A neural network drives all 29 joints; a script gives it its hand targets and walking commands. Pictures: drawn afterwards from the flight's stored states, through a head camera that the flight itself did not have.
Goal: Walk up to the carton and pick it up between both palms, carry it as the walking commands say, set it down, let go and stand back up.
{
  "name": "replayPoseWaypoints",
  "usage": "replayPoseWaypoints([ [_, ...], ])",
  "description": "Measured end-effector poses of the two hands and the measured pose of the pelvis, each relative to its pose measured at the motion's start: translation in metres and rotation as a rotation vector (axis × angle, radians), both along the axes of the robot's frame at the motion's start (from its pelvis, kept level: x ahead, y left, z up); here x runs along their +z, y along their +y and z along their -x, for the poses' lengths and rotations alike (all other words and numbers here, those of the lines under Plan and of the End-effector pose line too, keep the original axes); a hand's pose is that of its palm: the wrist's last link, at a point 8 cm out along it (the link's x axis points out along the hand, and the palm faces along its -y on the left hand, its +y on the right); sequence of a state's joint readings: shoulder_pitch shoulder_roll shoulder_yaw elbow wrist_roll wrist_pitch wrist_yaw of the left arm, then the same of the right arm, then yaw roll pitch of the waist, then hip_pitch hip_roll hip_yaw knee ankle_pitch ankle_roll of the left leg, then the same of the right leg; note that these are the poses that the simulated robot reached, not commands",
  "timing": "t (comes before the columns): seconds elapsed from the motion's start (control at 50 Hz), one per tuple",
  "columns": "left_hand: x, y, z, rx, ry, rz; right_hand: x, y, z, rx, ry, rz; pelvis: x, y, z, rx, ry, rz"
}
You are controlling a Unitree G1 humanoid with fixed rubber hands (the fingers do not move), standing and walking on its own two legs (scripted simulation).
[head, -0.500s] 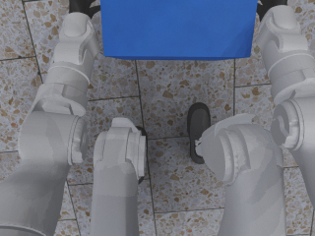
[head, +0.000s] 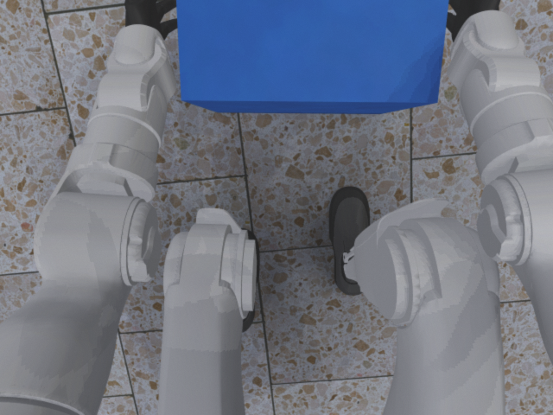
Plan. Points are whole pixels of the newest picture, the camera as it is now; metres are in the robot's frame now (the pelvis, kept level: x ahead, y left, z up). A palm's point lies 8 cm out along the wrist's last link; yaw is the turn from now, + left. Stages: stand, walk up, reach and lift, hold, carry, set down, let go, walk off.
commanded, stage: reach and lift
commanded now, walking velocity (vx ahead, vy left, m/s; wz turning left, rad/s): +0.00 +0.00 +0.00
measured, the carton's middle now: (304, 54) +0.50 -0.05 -0.25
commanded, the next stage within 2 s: none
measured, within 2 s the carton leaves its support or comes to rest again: leaves its support in 0.18 s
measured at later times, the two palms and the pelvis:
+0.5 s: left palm (128, 2) +0.54 +0.13 -0.12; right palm out of the picture +0.51 -0.24 -0.12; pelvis +0.00 +0.00 +0.01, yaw -1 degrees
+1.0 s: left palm out of the picture +0.54 +0.12 -0.05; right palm out of the picture +0.51 -0.24 -0.06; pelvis +0.01 +0.00 +0.05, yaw +0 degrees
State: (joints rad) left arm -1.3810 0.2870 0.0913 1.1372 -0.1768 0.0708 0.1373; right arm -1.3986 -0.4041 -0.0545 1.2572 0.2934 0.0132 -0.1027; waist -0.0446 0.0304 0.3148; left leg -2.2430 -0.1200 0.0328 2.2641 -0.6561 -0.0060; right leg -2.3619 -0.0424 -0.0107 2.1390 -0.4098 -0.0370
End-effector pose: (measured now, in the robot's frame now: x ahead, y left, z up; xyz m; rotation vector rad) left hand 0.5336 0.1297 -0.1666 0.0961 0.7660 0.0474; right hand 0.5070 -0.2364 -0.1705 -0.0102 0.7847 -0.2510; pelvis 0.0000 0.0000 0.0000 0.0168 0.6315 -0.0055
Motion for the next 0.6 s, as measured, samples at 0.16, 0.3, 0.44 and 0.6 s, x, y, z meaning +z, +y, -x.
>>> replayPoseWaypoints([
  [0.16,0.002,0.0,0.003,0.004,-0.004,-0.001,0.005,0.0,0.0,0.005,-0.001,0.004,-0.002,0.0,0.002,-0.001,-0.012,0.002],
  [0.3,0.018,-0.001,-0.003,0.0,-0.033,-0.003,0.02,-0.001,-0.005,-0.001,-0.034,0.005,0.0,0.001,0.006,-0.002,-0.01,0.003],
  [0.44,0.041,-0.003,-0.009,-0.002,-0.048,-0.007,0.04,-0.002,-0.008,-0.006,-0.052,0.002,0.006,0.003,0.006,-0.01,0.012,0.0],
  [0.6,0.063,-0.004,-0.01,0.007,-0.057,-0.001,0.059,-0.002,-0.007,-0.005,-0.063,-0.001,0.016,0.004,0.003,-0.016,0.053,-0.008],
])
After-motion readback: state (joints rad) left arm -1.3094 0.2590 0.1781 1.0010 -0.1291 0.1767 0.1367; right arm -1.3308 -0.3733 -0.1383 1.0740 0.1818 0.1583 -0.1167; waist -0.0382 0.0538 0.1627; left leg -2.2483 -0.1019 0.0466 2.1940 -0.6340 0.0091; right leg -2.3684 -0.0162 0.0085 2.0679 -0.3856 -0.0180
